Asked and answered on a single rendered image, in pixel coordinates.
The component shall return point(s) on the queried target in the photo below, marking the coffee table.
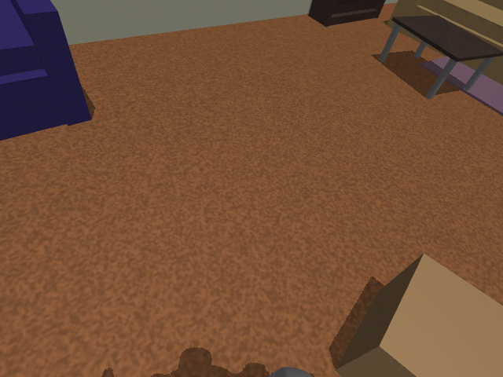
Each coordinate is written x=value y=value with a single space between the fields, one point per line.
x=449 y=39

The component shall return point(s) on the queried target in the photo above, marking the sofa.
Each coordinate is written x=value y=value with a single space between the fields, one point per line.
x=481 y=18

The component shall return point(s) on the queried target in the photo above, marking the armchair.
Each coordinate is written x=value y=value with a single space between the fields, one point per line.
x=39 y=85

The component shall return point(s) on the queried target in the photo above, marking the bookshelf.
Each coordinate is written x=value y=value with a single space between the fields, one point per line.
x=332 y=12

